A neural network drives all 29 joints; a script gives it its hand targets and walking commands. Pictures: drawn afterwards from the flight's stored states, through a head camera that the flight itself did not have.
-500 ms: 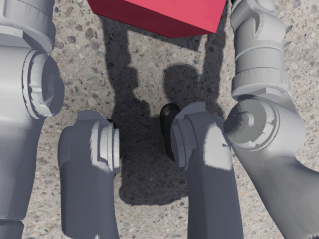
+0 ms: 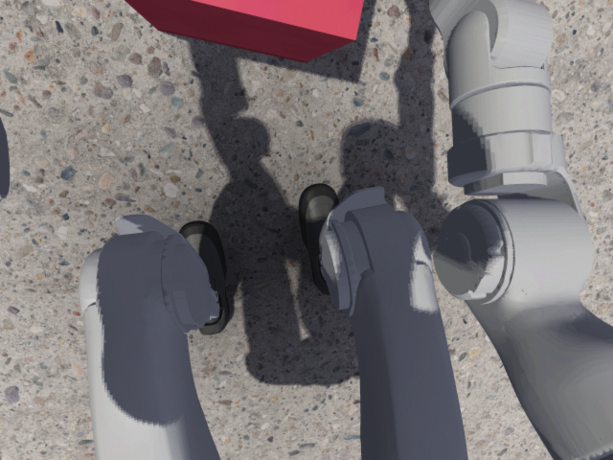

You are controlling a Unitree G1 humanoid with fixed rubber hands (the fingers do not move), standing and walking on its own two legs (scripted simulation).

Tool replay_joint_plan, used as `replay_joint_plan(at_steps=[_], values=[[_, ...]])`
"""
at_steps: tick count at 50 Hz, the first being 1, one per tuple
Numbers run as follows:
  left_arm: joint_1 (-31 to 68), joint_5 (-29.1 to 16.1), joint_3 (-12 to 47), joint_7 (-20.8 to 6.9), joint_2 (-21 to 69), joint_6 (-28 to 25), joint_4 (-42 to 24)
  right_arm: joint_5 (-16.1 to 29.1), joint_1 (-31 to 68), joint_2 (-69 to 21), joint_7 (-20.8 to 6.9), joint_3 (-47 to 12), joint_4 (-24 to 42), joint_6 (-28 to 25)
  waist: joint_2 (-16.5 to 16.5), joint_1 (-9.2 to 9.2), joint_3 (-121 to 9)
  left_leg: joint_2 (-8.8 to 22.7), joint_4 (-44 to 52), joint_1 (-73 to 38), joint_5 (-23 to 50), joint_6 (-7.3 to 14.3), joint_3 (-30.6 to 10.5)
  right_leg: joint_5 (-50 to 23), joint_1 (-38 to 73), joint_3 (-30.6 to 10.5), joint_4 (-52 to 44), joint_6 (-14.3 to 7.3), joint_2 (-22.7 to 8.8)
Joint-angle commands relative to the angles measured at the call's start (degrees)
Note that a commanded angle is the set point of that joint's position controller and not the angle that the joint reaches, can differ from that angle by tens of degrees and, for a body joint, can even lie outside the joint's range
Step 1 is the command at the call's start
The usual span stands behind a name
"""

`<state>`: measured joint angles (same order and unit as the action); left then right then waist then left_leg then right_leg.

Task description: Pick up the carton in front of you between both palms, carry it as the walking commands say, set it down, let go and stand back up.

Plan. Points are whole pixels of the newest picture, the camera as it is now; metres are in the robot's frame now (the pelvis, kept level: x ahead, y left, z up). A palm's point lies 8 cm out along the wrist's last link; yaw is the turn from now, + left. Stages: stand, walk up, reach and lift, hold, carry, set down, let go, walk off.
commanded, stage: set down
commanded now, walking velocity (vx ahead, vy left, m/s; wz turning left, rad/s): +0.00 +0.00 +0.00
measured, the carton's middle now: out of the picture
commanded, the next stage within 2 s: let go in 0.76 s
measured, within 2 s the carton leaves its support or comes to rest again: neither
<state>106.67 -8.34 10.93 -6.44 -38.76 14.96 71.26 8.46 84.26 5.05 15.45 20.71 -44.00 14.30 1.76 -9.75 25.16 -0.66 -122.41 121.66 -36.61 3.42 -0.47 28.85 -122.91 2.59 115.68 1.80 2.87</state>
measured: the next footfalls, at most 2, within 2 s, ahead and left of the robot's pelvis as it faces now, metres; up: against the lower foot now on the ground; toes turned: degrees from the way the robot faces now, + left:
none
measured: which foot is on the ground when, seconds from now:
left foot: down 0.00-1.00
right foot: down 0.00-1.00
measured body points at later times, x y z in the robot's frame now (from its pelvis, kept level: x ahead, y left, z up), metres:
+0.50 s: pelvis +0.02 +0.01 +0.14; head +0.39 +0.03 +0.39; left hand +0.66 +0.19 +0.02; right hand +0.55 -0.19 +0.02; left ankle +0.09 +0.10 -0.37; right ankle +0.14 -0.12 -0.37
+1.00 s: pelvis +0.05 +0.01 +0.26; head +0.38 +0.03 +0.57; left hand +0.61 +0.21 +0.14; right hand +0.52 -0.18 +0.14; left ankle +0.09 +0.10 -0.37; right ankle +0.14 -0.12 -0.37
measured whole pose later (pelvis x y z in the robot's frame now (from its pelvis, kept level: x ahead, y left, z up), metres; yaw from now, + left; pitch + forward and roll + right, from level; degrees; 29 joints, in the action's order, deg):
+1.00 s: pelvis +0.05 +0.01 +0.26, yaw +5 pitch +43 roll -1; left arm 75.4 10.9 -15.5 -5.3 -22.7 13.5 56.5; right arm -7.3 53.4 -0.2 5.0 24.4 -28.5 14.4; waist -0.8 -7.8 3.7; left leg -4.5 -57.8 82.9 -17.8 1.9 -2.3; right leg 13.9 -83.6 -1.0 54.4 1.5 0.5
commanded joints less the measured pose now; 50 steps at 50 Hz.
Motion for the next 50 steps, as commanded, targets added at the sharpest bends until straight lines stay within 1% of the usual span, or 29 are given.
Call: replay_joint_plan(at_steps=[1, 3, 6, 10, 15, 19, 22, 28, 35, 37, 38, 40, 42, 45, 48, 50], values=[[16.59, 1.77, -4.24, -0.79, -6.35, -0.40, -3.71, -2.26, 10.79, 6.04, 0.40, 1.28, 8.71, 0.56, -10.56, -2.93, -76.17, -0.65, 15.87, -30.89, 15.24, -0.06, -1.66, -20.84, 42.31, 2.14, -9.95, 0.70, 1.41], [14.92, 2.76, -5.65, -1.37, -5.89, -0.69, -3.23, -2.78, 9.67, 4.34, 0.00, 1.17, 9.25, 0.93, -9.98, -2.44, -74.73, -0.93, 17.98, -29.68, 15.54, 0.17, -1.57, -21.10, 42.22, 1.75, -11.87, 0.97, 1.49], [13.59, 4.17, -7.19, -1.98, -5.40, -1.00, -3.72, -3.15, 8.23, 2.83, -0.54, 1.19, 10.19, 1.34, -10.47, -2.01, -74.89, -1.29, 20.96, -30.67, 16.92, 0.16, -1.47, -21.84, 42.20, 1.53, -14.76, 1.32, 1.63], [13.24, 5.84, -8.52, -2.43, -4.76, -0.82, -6.19, -3.72, 5.94, 2.63, -0.94, 1.93, 11.78, 1.88, -13.13, -2.56, -78.17, -1.66, 24.71, -36.77, 20.28, -0.36, -1.59, -23.01, 41.55, 1.86, -18.95, 1.58, 1.85], [12.90, 7.44, -9.56, -2.64, -3.58, 0.37, -10.05, -4.76, 3.05, 3.47, -1.19, 3.49, 14.96, 2.85, -17.13, -3.80, -84.33, -2.20, 29.13, -48.39, 27.20, -1.41, -1.96, -24.59, 39.96, 2.87, -24.74, 1.74, 2.22], [11.48, 8.51, -10.61, -2.63, -2.62, 1.42, -12.04, -5.38, 1.08, 3.58, -1.59, 4.22, 17.35, 3.67, -18.59, -3.97, -87.15, -2.53, 33.11, -56.07, 32.31, -2.14, -2.18, -25.74, 39.95, 3.45, -29.43, 1.91, 2.48], [9.99, 9.28, -11.69, -2.59, -2.08, 1.82, -12.77, -5.86, -0.14, 3.19, -2.04, 4.54, 18.46, 4.08, -18.36, -3.68, -87.41, -2.75, 36.62, -59.57, 34.64, -2.46, -2.25, -26.64, 41.33, 3.59, -32.93, 2.06, 2.58], [7.18, 10.76, -14.26, -2.68, -1.33, 1.66, -13.12, -7.35, -2.19, 2.09, -3.07, 5.23, 19.13, 4.18, -16.59, -3.09, -85.72, -3.04, 44.53, -63.83, 36.81, -2.68, -2.39, -28.34, 46.09, 3.49, -40.15, 2.52, 2.44], [4.80, 12.33, -16.73, -3.36, -0.13, 1.20, -13.07, -9.86, -4.23, 1.11, -4.30, 6.79, 19.90, 3.93, -15.34, -3.35, -82.99, -2.94, 53.95, -69.53, 37.81, -2.72, -2.76, -29.52, 52.29, 3.43, -49.13, 2.77, 1.90], [3.76, 12.97, -17.45, -3.71, 0.79, 1.04, -12.14, -10.76, -5.14, 0.26, -4.83, 7.56, 19.27, 3.88, -14.87, -3.34, -80.62, -2.81, 56.36, -69.68, 37.23, -2.69, -2.81, -29.26, 53.09, 3.37, -51.33, 2.83, 1.70], [2.70, 13.54, -17.96, -3.87, 1.43, 0.89, -11.74, -11.39, -6.01, -0.31, -5.16, 7.94, 18.99, 3.77, -14.62, -3.21, -79.86, -2.75, 57.56, -69.97, 37.21, -2.72, -2.82, -29.21, 53.82, 3.34, -52.41, 2.89, 1.60], [0.28, 15.20, -19.82, -3.95, 2.21, 0.44, -11.35, -12.55, -7.57, -1.16, -5.91, 8.10, 19.11, 3.35, -13.86, -2.28, -79.60, -2.71, 59.95, -71.15, 38.18, -2.76, -2.79, -29.69, 56.19, 3.22, -54.47, 3.04, 1.50], [-3.11, 16.99, -21.83, -3.59, 3.49, -0.14, -12.04, -13.75, -10.47, -1.55, -6.77, 7.96, 19.61, 2.60, -13.38, -1.58, -81.36, -2.80, 62.11, -74.13, 41.28, -2.91, -2.87, -31.57, 59.14, 3.24, -56.30, 3.14, 1.49], [-9.50, 18.92, -24.93, -1.91, 6.27, -1.24, -15.67, -15.23, -16.97, -1.29, -8.33, 6.61, 20.97, 0.97, -13.07, -0.74, -85.40, -2.99, 64.52, -81.61, 49.12, -3.29, -3.36, -35.14, 62.17, 3.39, -58.63, 2.97, 1.48], [-18.06, 19.71, -27.48, 1.39, 10.45, -2.53, -20.96, -16.22, -25.52, 0.03, -10.55, 3.80, 22.14, -1.15, -13.03, 0.08, -88.74, -2.79, 65.99, -89.77, 57.98, -3.90, -4.26, -37.20, 62.54, 3.25, -60.57, 2.12, 1.29], [-24.77, 19.64, -28.62, 4.20, 13.79, -3.33, -24.64, -16.59, -31.03, 2.01, -12.41, 1.48, 22.51, -2.58, -12.75, 0.66, -88.98, -2.48, 67.22, -93.43, 61.82, -4.35, -5.05, -36.64, 62.26, 2.67, -62.15, 1.25, 1.00]])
